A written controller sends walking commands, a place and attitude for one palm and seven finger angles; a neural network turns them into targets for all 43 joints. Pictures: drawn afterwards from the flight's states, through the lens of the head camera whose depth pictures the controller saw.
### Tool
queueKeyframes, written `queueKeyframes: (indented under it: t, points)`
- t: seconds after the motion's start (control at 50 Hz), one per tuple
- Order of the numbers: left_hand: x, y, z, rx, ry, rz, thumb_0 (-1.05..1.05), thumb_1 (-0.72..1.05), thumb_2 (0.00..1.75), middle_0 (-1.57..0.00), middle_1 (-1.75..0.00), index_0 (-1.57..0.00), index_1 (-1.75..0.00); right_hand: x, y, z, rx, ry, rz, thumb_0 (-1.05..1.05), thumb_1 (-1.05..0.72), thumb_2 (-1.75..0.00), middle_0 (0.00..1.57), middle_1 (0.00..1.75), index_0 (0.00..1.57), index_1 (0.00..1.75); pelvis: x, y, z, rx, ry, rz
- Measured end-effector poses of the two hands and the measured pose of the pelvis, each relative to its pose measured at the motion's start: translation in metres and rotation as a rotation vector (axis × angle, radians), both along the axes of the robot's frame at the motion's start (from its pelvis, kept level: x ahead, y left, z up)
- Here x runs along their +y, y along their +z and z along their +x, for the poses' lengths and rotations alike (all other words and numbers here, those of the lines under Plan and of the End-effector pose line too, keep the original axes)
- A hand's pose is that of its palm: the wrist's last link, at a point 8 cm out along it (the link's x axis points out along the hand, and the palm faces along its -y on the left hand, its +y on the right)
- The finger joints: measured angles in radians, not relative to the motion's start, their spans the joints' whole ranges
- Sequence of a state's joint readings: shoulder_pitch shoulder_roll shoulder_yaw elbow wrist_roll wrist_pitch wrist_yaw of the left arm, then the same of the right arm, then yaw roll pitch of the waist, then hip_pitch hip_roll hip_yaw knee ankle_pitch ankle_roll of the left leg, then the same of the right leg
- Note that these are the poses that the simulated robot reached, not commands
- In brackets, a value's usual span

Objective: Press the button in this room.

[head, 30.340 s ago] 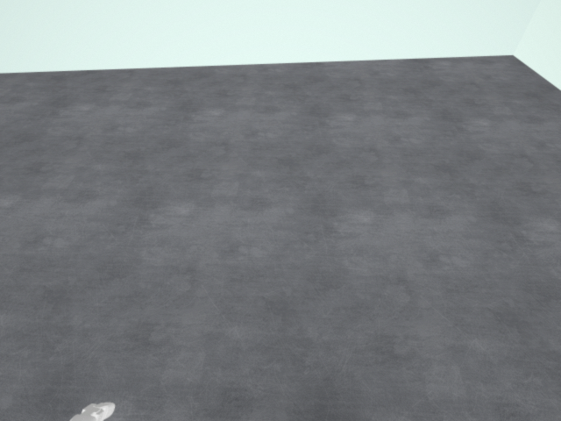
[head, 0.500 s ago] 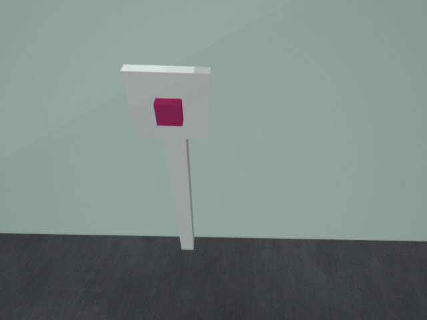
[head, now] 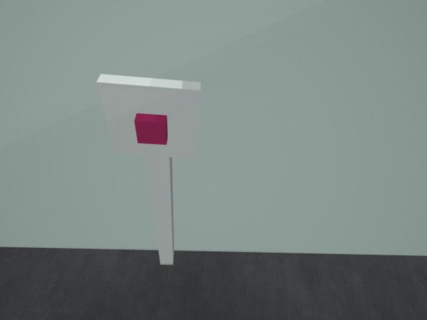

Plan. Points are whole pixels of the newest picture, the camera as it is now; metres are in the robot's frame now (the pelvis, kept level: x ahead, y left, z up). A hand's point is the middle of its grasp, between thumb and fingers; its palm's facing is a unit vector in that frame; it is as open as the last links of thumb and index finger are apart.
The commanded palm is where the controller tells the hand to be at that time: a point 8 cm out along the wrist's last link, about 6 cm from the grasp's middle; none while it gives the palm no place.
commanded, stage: shuffle to correct the standing spot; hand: left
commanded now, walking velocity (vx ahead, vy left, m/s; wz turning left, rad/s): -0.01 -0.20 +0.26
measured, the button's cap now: (152, 128) +0.46 +0.17 +0.10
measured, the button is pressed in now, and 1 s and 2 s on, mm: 0 0 0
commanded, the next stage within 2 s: come to a stop and stand still in 0.08 s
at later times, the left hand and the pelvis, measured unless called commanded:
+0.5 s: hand out of the picture +0.09 +0.09 -0.16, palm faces +0.10 -0.97 -0.24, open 7.2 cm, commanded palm none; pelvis +0.02 -0.09 +0.00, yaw +4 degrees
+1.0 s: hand out of the picture -0.05 +0.13 -0.17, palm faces +0.11 -0.98 -0.15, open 7.4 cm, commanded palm none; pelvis -0.01 -0.03 +0.01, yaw +4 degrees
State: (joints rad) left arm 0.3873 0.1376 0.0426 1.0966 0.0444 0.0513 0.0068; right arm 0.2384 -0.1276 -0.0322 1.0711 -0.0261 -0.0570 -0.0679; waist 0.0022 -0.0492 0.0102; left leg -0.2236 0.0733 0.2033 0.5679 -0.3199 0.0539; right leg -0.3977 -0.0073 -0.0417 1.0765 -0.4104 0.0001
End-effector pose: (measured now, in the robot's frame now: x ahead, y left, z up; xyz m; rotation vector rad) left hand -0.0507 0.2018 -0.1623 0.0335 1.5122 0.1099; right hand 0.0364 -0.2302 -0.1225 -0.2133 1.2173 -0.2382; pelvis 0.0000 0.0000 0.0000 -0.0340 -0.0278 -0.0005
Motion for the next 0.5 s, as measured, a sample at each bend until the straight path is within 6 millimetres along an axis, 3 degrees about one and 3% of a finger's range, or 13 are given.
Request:
queueKeyframes:
  t: [0.14, 0.28, 0.38, 0.5]
  points:
    - [0.009, 0.017, 0.083, -0.187, -0.007, 0.065, 0.00, 0.91, 0.90, -0.19, -0.30, -0.20, -0.30, -0.011, 0.005, -0.036, 0.152, -0.023, 0.032, 0.00, -0.92, -0.90, 0.20, 0.30, 0.20, 0.30, -0.019, 0.011, 0.010, 0.014, 0.028, -0.009]
    - [-0.019, 0.027, 0.133, -0.252, -0.058, 0.118, 0.00, 0.91, 0.90, -0.19, -0.30, -0.20, -0.30, -0.044, -0.010, -0.065, 0.260, -0.089, 0.091, 0.00, -0.90, -0.90, 0.20, 0.30, 0.21, 0.30, -0.057, 0.005, 0.019, 0.022, 0.034, 0.012]
    - [-0.052, 0.027, 0.141, -0.290, -0.064, 0.155, 0.00, 0.91, 0.90, -0.19, -0.30, -0.20, -0.30, -0.076, -0.036, -0.064, 0.297, -0.094, 0.126, 0.00, -0.90, -0.90, 0.20, 0.30, 0.20, 0.30, -0.081, -0.008, 0.026, 0.016, 0.046, 0.026]
    - [-0.061, 0.035, 0.130, -0.320, -0.008, 0.172, 0.00, 0.93, 0.90, -0.20, -0.30, -0.21, -0.30, -0.090, -0.034, -0.029, 0.231, -0.025, 0.120, 0.00, -0.91, -0.90, 0.20, 0.29, 0.20, 0.30, -0.087, -0.003, 0.017, 0.003, 0.071, 0.034]
